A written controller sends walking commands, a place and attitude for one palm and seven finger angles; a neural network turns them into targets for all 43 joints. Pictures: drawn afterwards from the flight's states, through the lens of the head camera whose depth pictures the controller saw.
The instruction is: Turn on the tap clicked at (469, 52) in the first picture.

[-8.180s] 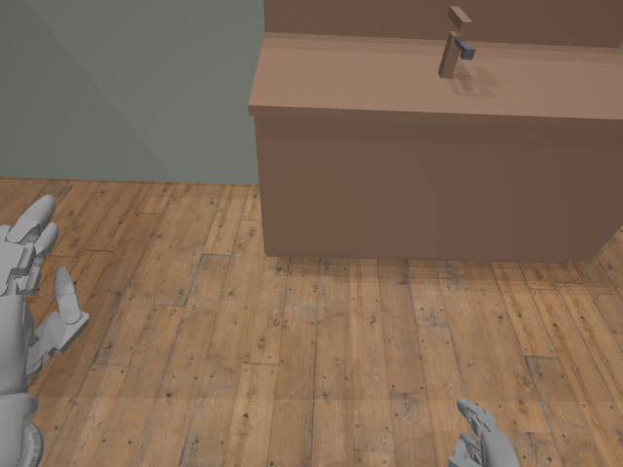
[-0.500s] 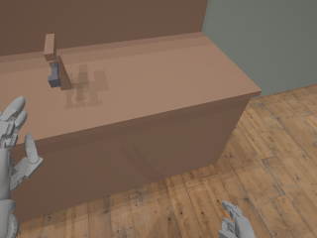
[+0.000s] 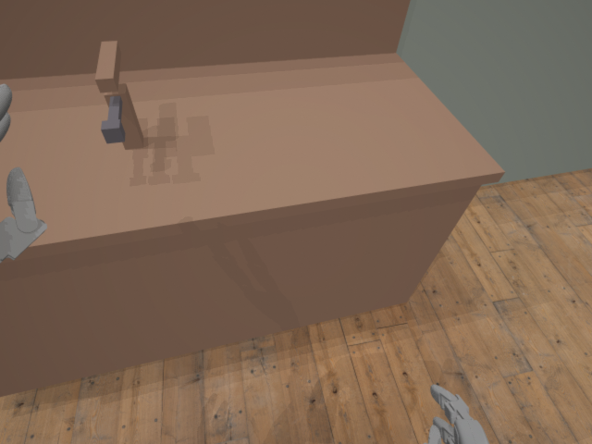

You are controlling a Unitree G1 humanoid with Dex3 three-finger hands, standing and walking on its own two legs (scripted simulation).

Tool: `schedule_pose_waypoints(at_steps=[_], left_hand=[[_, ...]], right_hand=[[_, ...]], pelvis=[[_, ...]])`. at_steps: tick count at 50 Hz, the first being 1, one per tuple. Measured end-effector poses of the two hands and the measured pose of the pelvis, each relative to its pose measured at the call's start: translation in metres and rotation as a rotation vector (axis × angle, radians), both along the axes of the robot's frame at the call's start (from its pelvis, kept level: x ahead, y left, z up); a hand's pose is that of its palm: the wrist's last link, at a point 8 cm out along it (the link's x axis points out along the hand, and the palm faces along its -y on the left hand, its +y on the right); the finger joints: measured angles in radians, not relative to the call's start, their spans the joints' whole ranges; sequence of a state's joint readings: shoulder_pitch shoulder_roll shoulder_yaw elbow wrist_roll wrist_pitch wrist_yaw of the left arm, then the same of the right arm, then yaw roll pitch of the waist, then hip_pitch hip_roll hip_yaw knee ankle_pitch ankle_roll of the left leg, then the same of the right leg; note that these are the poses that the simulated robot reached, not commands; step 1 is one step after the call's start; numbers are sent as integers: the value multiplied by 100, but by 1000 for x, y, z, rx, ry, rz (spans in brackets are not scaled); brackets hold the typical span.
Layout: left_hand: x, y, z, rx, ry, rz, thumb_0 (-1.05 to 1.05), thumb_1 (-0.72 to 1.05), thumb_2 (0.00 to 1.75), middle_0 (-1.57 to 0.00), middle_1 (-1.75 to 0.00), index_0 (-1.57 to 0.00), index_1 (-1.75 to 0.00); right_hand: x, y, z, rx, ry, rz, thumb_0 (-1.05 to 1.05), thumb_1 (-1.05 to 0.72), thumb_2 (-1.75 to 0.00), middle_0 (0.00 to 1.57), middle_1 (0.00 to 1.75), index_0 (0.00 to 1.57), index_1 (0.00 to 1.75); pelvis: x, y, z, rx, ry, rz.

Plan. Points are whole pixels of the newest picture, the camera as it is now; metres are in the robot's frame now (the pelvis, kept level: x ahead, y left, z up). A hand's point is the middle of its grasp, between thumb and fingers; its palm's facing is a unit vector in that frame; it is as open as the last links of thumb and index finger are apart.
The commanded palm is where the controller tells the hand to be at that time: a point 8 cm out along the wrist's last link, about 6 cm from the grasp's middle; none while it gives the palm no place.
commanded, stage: look again from close up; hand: left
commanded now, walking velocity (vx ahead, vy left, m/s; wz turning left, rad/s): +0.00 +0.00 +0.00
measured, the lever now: (113, 131) +0.53 +0.36 +0.09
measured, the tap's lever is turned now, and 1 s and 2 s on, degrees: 0 0 0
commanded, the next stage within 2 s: shuffle to correct the standing spot in 0.22 s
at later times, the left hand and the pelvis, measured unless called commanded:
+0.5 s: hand (56, 207) +0.29 +0.29 +0.19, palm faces +0.37 -0.86 -0.34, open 7.5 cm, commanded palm +0.23 +0.32 +0.18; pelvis +0.06 +0.05 +0.00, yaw -3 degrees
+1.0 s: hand (112, 178) +0.34 +0.26 +0.18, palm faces +0.33 -0.85 -0.41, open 7.5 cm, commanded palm +0.28 +0.31 +0.18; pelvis +0.11 +0.03 -0.02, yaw -3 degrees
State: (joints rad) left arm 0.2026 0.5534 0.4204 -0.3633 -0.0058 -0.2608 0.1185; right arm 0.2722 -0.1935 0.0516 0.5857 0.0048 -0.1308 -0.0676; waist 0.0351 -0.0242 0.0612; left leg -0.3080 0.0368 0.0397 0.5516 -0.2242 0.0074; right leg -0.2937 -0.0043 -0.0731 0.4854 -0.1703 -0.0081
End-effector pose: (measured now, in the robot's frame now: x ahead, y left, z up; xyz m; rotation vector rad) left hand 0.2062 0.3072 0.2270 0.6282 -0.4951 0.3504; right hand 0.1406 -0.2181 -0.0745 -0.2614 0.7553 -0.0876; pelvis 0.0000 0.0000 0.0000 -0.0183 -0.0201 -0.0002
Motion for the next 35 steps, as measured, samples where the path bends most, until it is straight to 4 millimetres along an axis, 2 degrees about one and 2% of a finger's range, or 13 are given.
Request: schedule_pose_waypoints(at_steps=[2, 4, 6, 10, 13, 15, 17, 20, 23, 25, 27, 30, 35], left_hand=[[6, 17, 17, -10, -95, 35, 2, 88, 90, -22, -31, -21, -30], [10, 22, 15, -79, -116, 38, 2, 88, 90, -21, -30, -21, -30], [15, 13, -1, -151, -64, 0, 2, 89, 90, -21, -30, -20, -30], [26, -13, -54, -256, 169, -96, 1, 89, 90, -20, -30, -20, -30], [34, -10, -84, -278, 309, -102, 1, 89, 90, -21, -30, -20, -30], [40, 1, -91, -274, 334, -77, 2, 88, 90, -22, -30, -21, -30], [45, 13, -85, -261, 310, -44, 2, 88, 90, -22, -30, -21, -30], [49, 24, -62, -229, 209, -24, 2, 88, 90, -22, -30, -21, -30], [46, 23, -38, -198, 97, -49, 2, 88, 90, -21, -30, -21, -30], [44, 21, -29, -185, 57, -70, 2, 89, 90, -21, -30, -21, -30], [43, 21, -29, -182, 49, -75, 2, 89, 90, -21, -30, -21, -30], [48, 27, -38, -201, 79, -45, 1, 89, 90, -21, -30, -21, -30], [67, 29, -56, -270, 124, 14, 2, 89, 90, -21, -30, -20, -30]], right_hand=[[4, 5, 1, 12, -8, 29, 1, -90, -90, 20, 30, 20, 30], [7, 7, 4, 29, -37, 25, 1, -90, -90, 20, 30, 21, 30], [10, 9, 7, 35, -62, 8, 1, -90, -90, 20, 30, 21, 30], [18, 14, 11, 21, -70, -43, 1, -90, -90, 20, 30, 21, 30], [25, 19, 15, -5, -49, -63, 1, -90, -90, 20, 30, 21, 30], [32, 23, 18, -22, -36, -57, 1, -90, -90, 20, 30, 21, 30], [41, 27, 20, -34, -29, -38, 1, -90, -90, 20, 30, 21, 30], [57, 34, 21, -40, -39, 2, 1, -90, -90, 20, 30, 21, 30], [75, 40, 22, -33, -69, 24, 1, -90, -90, 20, 30, 21, 30], [86, 44, 22, -21, -93, 20, 1, -90, -90, 20, 30, 21, 30], [94, 48, 22, -5, -113, 8, 1, -90, -90, 20, 30, 21, 30], [102, 52, 18, 18, -128, -12, 1, -90, -90, 20, 30, 21, 30], [103, 54, 6, 43, -99, -20, 1, -90, -90, 20, 30, 21, 30]], pelvis=[[4, 1, -1, -5, 10, -20], [10, 8, 0, -9, 12, -40], [19, 18, 1, -11, 12, -52], [33, 33, 5, -5, 15, -69], [39, 37, 6, 2, 19, -72], [42, 38, 6, 3, 20, -67], [44, 39, 6, -2, 22, -60], [48, 43, 5, -13, 24, -49], [53, 48, 2, -21, 25, -44], [58, 52, 0, -24, 25, -44], [64, 54, -3, -23, 22, -47], [71, 55, -6, -19, 14, -56], [83, 51, -8, -24, 5, -60]])
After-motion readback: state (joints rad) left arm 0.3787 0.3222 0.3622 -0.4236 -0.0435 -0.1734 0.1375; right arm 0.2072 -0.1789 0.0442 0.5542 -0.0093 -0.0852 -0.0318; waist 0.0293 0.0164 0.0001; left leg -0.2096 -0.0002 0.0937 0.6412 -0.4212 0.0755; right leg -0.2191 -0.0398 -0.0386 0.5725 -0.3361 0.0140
